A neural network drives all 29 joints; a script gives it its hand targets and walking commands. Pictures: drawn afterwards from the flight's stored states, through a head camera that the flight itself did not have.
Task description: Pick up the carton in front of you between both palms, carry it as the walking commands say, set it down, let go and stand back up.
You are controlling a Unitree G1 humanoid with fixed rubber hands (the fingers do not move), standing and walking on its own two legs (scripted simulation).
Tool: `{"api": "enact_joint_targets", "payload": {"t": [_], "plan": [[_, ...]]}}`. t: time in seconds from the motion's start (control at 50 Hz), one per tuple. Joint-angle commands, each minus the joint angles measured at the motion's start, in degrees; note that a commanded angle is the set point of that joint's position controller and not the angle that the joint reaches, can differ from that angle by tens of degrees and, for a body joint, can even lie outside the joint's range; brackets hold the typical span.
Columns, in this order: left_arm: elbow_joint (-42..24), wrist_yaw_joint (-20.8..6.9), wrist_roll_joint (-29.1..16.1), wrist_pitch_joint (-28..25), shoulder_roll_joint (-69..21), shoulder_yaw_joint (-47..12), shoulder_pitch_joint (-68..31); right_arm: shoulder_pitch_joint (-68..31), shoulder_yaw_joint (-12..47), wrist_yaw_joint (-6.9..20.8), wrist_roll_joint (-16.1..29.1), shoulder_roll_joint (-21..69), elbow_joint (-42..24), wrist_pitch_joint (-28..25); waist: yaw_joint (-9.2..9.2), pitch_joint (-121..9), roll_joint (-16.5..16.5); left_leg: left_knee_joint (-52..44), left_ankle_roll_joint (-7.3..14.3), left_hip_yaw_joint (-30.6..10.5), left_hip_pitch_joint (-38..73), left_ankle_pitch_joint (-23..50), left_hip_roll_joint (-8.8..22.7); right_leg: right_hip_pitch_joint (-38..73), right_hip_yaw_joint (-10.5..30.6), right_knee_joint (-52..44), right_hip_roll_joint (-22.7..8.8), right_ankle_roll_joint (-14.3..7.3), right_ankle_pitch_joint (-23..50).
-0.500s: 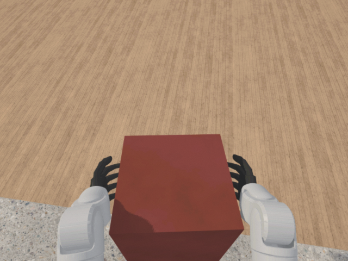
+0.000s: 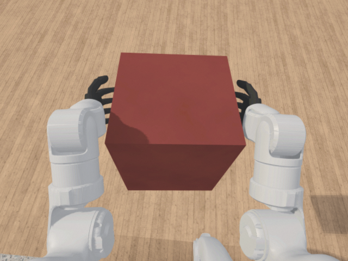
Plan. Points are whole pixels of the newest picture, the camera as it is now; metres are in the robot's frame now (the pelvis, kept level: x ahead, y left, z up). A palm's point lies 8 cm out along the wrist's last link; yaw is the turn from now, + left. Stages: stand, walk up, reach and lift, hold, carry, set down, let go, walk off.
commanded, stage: carry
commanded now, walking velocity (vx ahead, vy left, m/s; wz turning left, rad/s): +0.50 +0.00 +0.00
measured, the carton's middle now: (172, 130) +0.39 -0.01 +0.08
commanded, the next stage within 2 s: none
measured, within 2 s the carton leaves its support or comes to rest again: neither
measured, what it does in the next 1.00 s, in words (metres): climbs: right foot, then left foot 0.03 m higher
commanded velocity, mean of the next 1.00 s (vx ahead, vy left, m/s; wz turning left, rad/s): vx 0.50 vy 0.00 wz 0.00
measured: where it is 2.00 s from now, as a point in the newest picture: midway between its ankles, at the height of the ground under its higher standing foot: (154, 82)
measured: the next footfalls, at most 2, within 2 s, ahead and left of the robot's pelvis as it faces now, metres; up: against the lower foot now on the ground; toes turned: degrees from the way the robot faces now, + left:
right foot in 0.16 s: +0.31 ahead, -0.11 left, +0.02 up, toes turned -6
left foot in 0.54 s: +0.57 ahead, +0.11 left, +0.06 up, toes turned +6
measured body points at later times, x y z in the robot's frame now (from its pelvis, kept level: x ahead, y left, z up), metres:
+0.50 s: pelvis +0.35 -0.01 +0.01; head +0.46 +0.00 +0.45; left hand +0.73 +0.18 +0.14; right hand +0.76 -0.12 +0.14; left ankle +0.48 +0.12 -0.67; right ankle +0.26 -0.11 -0.72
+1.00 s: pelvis +0.69 +0.00 +0.06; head +0.72 +0.01 +0.50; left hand +1.09 +0.15 +0.22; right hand +1.09 -0.15 +0.22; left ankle +0.55 +0.11 -0.61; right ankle +0.78 -0.07 -0.64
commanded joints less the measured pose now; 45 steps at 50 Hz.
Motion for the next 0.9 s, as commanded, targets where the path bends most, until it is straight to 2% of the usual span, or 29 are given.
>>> {"api": "enact_joint_targets", "payload": {"t": [0.0, 0.06, 0.1, 0.14, 0.16, 0.18, 0.2, 0.22, 0.24, 0.26, 0.3, 0.36, 0.4, 0.44, 0.46, 0.48, 0.5, 0.52, 0.54, 0.56, 0.58, 0.6, 0.62, 0.64, 0.68, 0.76, 0.8, 0.86, 0.88], "plan": [[-0.16, -10.69, -24.2, -1.34, -55.99, -36.25, -42.45, -45.77, 36.51, 13.96, 26.13, 53.17, -1.87, -0.74, -1.87, -29.13, 7.63, -3.01, 7.51, -12.84, 28.76, 29.04, 13.76, -7.41, -2.01, -4.94, 0.43, -0.22, 2.78], [3.46, -10.9, -23.42, -0.94, -57.4, -33.72, -43.82, -47.17, 34.2, 13.88, 24.87, 54.49, 1.77, -0.34, -2.66, -27.42, 7.96, -0.95, 6.76, -10.64, 29.91, 35.95, 12.16, -5.22, -4.45, -15.13, 2.51, -0.79, 5.63], [5.53, -11.17, -22.56, -0.8, -58.54, -32.17, -43.45, -47.58, 33.15, 13.94, 24.18, 55.9, 3.55, -0.25, -2.24, -26.35, 8.97, 1.35, 4.91, -8.11, 29.09, 43.45, 11.1, 0.85, -7.78, -23.12, 5.37, -1.57, 6.8], [7.34, -11.5, -21.64, -0.92, -59.66, -31.19, -42.4, -47.39, 32.49, 14.07, 23.31, 57.47, 5.3, -0.33, 2.24, -29.91, 10.11, 13.2, 0.9, -3.22, 23.44, 58.07, 9.83, 19.39, -11.31, -31.71, 9.82, -3.48, 9.84], [7.99, -11.77, -21.24, -1.27, -59.83, -30.89, -41.64, -47.51, 32.79, 14.12, 23.03, 58.09, 5.78, -0.52, 5.29, -35.2, 6.52, 23.09, -1.68, -2.77, 13.74, 46.95, 8.35, 36.45, -7.02, -33.49, 6.04, -5.22, 14.99], [8.38, -11.93, -20.92, -1.79, -59.6, -30.46, -41.21, -48.24, 33.35, 14.27, 23.03, 59.26, 5.22, -0.53, 7.21, -43.26, -5.9, 36.31, -3.8, -5.25, -2.37, 22.28, 5.34, 57.08, 12.35, -29.32, -8.3, -10.67, 23.01], [8.61, -11.95, -20.9, -2.39, -59.99, -30.07, -39.34, -47.39, 32.92, 14.39, 22.87, 60.48, 5.62, -0.6, 8.91, -46.17, -18.71, 52.51, -5.63, -8.18, -21.92, -15.16, -4.92, 70.46, 32.2, -34.25, -15.4, -18.99, 30.53], [5.65, -12.15, -22.17, -2.7, -61.55, -30.73, -40.68, -48.32, 33.12, 14.04, 21.86, 61.1, 5.0, -1.26, 9.08, -43.79, -15.76, 59.88, -4.1, -13.78, -31.97, -15.72, -3.15, 72.98, 32.03, -34.57, -14.51, -18.74, 31.05], [1.74, -12.2, -23.51, -3.17, -63.35, -32.17, -43.44, -48.93, 32.76, 13.52, 21.01, 61.14, 3.09, -1.81, 9.97, -41.19, -9.95, 61.61, -2.96, -15.41, -36.52, -14.03, -1.19, 72.28, 27.7, -32.77, -13.68, -16.53, 33.28], [-2.53, -12.18, -25.06, -3.72, -64.86, -33.74, -46.0, -48.53, 32.65, 12.92, 20.59, 61.01, 1.01, -2.19, 9.42, -38.89, -5.17, 59.49, -2.46, -15.37, -37.6, -12.77, 0.62, 69.31, 23.94, -32.55, -13.2, -14.01, 34.3], [-10.44, -11.86, -27.3, -4.64, -66.02, -36.74, -48.95, -45.76, 32.5, 11.61, 18.7, 59.43, -2.96, -2.99, 7.8, -38.05, -2.13, 54.2, -2.17, -14.79, -35.88, -10.05, 2.21, 65.13, 19.77, -34.24, -11.79, -10.84, 26.27], [-17.57, -11.53, -28.38, -5.27, -63.16, -39.82, -47.49, -40.12, 33.58, 10.16, 15.74, 55.32, -7.07, -4.25, 7.7, -37.29, -3.33, 47.62, -2.74, -12.13, -36.8, -12.82, 2.73, 63.28, 16.92, -35.99, -11.67, -11.07, 22.92], [-19.72, -11.8, -28.96, -5.24, -60.56, -41.8, -46.21, -38.76, 34.89, 9.52, 14.57, 52.36, -9.38, -4.76, 7.72, -35.37, -4.36, 36.25, -3.4, -10.43, -32.91, -11.29, 2.84, 58.5, 12.5, -37.91, -9.75, -11.11, 22.69], [-18.39, -12.46, -29.25, -4.77, -58.11, -42.91, -44.0, -37.7, 35.86, 9.16, 13.96, 49.38, -10.03, -4.68, 6.73, -33.49, -7.08, 21.38, -3.72, -7.14, -21.49, -4.39, 1.06, 50.71, 5.38, -38.39, -6.44, -8.59, 25.88], [-16.77, -12.85, -29.13, -4.44, -56.69, -42.9, -42.8, -37.08, 36.14, 9.16, 13.73, 47.92, -9.57, -4.42, 6.4, -32.91, -8.27, 15.9, -3.4, -3.16, -15.43, -3.54, -1.34, 48.03, 2.74, -37.84, -5.71, -7.52, 28.67], [-14.42, -13.2, -28.97, -4.09, -55.64, -42.59, -41.45, -37.07, 36.39, 9.35, 13.79, 47.12, -8.5, -4.07, 5.04, -33.48, -9.19, 13.0, -2.64, 0.34, -8.04, -2.62, -4.18, 45.65, 1.55, -34.91, -6.16, -6.89, 35.38], [-11.96, -13.49, -28.92, -3.68, -55.14, -42.15, -41.06, -36.3, 36.44, 9.73, 13.96, 47.16, -6.35, -3.77, 1.26, -35.86, -7.89, 8.68, -1.56, 2.62, 3.33, 2.26, -6.0, 42.19, -1.97, -27.0, -5.77, -4.96, 42.82], [-9.92, -13.77, -28.26, -3.38, -54.88, -41.67, -40.44, -35.33, 36.56, 10.24, 14.65, 46.87, -4.37, -3.54, -2.24, -40.71, -3.51, 6.83, -0.78, 1.17, 18.11, 4.11, -4.3, 35.92, -4.07, -17.39, -4.2, -2.43, 38.46], [-7.96, -14.09, -27.44, -2.9, -54.72, -41.03, -40.56, -35.17, 36.8, 10.83, 14.99, 46.61, -2.21, -3.37, -3.54, -48.51, 7.45, 3.25, 5.63, -25.47, 34.56, -7.14, 11.36, 21.68, -1.95, -3.48, -0.85, 1.2, 17.22], [-5.82, -14.52, -26.99, -2.38, -54.71, -40.18, -40.79, -35.66, 37.05, 11.44, 16.17, 48.14, 0.3, -3.55, -5.21, -49.56, 21.33, -3.39, 12.82, -50.11, 42.69, 5.64, 19.43, 7.54, 1.6, 9.36, 8.88, 2.35, -14.56], [-3.87, -14.55, -26.28, -2.42, -55.7, -39.74, -41.72, -37.02, 37.62, 12.11, 17.85, 49.9, -0.68, -3.13, -3.82, -45.26, 16.97, -1.64, 13.59, -48.25, 43.3, 15.21, 20.29, 0.39, 5.93, 19.34, 7.34, 1.13, -15.82], [-2.97, -14.44, -25.16, -2.45, -56.25, -38.19, -41.27, -38.91, 38.94, 12.84, 19.9, 53.33, -1.84, -2.89, -4.68, -40.15, 9.97, 1.74, 12.17, -40.94, 40.76, 27.89, 18.74, -4.7, 5.09, 22.4, 5.62, 0.91, -13.54], [-2.53, -14.14, -24.08, -2.39, -56.94, -37.17, -41.44, -41.78, 39.59, 13.51, 22.01, 55.9, -3.56, -2.88, -4.87, -37.56, 5.12, 3.73, 9.68, -35.3, 39.56, 33.3, 17.22, -7.85, 4.56, 21.26, 4.27, 0.46, -11.76], [-2.15, -13.66, -22.87, -2.36, -57.47, -36.33, -41.13, -44.86, 40.19, 14.0, 24.05, 58.07, -5.24, -2.88, -4.0, -36.25, 3.81, 3.49, 7.62, -31.56, 37.61, 33.2, 15.74, -8.09, 4.64, 18.26, 3.42, 0.12, -9.74], [-1.92, -12.39, -20.68, -2.55, -57.63, -34.4, -40.41, -49.67, 40.81, 14.59, 27.41, 60.68, -7.87, -2.74, -3.05, -36.95, 5.28, 1.48, 5.68, -28.69, 36.4, 27.55, 14.74, -6.32, 3.81, 12.77, 3.14, -0.27, -8.45], [0.29, -10.02, -16.27, -2.53, -54.25, -31.75, -38.91, -52.43, 39.64, 15.33, 29.54, 60.24, -6.36, -1.73, -2.86, -33.96, 6.74, -2.14, 7.99, -24.96, 33.23, 25.3, 15.33, -8.23, 0.15, 2.66, 3.81, 0.31, -11.67], [2.78, -9.56, -14.69, -2.18, -52.84, -30.8, -38.15, -51.72, 38.74, 15.75, 29.27, 59.57, -2.53, -1.3, -2.6, -31.05, 7.76, -4.28, 7.09, -20.2, 27.16, 24.35, 13.62, -3.2, -1.72, -8.74, 3.7, 0.3, -8.04], [7.56, -9.79, -14.51, -1.71, -52.5, -30.0, -37.8, -50.03, 36.84, 16.39, 28.33, 59.18, 4.73, -1.08, -1.16, -28.84, 10.99, -2.88, 4.05, -12.63, 18.01, 31.93, 11.89, 12.7, -9.43, -21.83, 8.18, -1.15, -3.82], [9.41, -10.07, -14.76, -1.7, -53.27, -29.78, -37.37, -49.78, 36.1, 16.55, 27.93, 59.39, 6.9, -1.13, 1.44, -30.05, 10.51, 2.7, 2.67, -9.71, 14.32, 39.97, 11.66, 22.55, -11.79, -25.01, 10.14, -2.1, -0.72]]}}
